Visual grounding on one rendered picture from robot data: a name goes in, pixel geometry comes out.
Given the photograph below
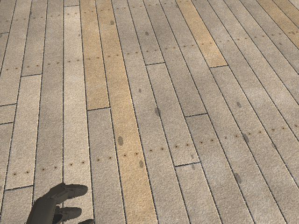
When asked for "left robot hand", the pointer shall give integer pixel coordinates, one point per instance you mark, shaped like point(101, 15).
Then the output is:
point(46, 211)

